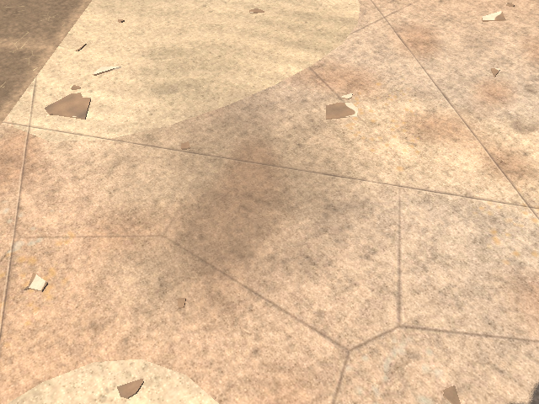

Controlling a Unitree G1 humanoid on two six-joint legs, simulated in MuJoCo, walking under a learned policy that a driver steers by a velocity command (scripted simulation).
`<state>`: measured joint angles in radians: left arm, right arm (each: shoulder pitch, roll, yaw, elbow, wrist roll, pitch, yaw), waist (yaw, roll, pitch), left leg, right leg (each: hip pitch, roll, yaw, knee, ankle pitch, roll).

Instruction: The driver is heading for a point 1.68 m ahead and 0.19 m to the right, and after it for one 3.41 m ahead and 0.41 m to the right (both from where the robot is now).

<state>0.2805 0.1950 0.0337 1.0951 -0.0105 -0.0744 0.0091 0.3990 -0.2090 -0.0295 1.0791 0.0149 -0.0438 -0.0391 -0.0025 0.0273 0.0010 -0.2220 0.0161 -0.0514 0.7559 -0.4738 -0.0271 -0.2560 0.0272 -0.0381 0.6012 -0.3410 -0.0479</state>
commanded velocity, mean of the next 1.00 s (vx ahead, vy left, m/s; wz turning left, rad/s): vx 0.16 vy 0.00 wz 0.00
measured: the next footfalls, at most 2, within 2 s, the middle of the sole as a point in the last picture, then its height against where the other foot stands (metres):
left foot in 0.22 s outside the picture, level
right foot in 1.38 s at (319, 395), level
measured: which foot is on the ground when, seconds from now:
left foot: up 0.00-0.20, down 0.22-1.00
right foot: down 0.00-0.88, up 0.90-1.00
